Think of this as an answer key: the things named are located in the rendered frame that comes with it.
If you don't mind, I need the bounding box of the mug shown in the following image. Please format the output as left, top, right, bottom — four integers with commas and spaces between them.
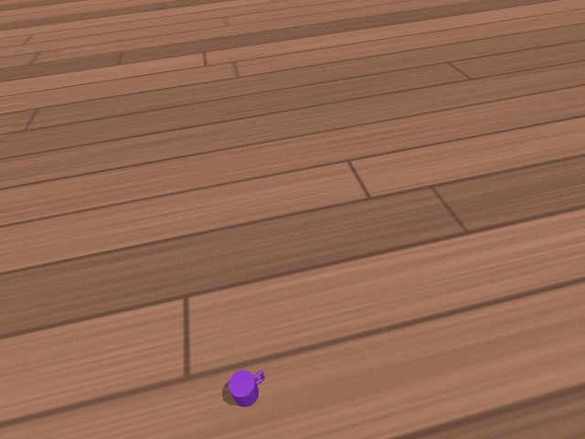
229, 370, 265, 407

